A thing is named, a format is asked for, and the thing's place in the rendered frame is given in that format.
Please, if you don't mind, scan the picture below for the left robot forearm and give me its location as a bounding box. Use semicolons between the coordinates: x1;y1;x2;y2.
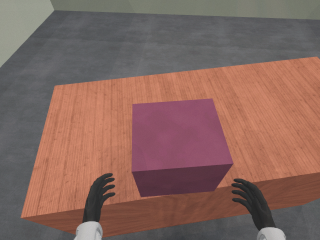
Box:
74;221;103;240

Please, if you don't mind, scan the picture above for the right robot hand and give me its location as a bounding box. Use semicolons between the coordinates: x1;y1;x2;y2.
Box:
231;178;276;231

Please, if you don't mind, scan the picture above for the carton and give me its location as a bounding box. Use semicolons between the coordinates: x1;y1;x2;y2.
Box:
131;98;234;197

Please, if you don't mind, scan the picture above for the right robot forearm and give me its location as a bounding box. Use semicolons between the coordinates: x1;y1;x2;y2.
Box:
256;227;286;240

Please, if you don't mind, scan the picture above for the pedestal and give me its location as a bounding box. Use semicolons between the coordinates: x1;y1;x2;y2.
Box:
20;56;320;238

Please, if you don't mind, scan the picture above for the left robot hand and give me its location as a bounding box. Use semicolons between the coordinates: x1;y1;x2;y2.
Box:
82;173;116;223

